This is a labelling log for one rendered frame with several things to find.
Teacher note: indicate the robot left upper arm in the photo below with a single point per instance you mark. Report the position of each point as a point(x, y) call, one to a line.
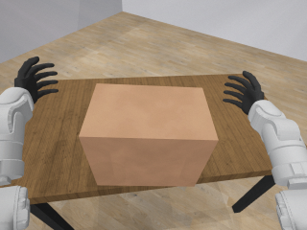
point(15, 208)

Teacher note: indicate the right robot forearm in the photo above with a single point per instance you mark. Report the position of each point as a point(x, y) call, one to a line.
point(283, 142)

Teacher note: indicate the carton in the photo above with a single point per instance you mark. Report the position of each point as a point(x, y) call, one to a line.
point(147, 135)

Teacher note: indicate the robot right hand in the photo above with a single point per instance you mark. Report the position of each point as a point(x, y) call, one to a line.
point(251, 89)

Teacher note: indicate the table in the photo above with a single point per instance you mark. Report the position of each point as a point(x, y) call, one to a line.
point(56, 167)

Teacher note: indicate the robot left hand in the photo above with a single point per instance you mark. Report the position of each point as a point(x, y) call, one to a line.
point(27, 78)

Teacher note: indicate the left robot forearm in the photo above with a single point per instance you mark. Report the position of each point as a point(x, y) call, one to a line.
point(16, 109)

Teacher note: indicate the robot right upper arm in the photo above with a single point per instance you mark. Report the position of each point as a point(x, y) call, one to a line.
point(291, 209)

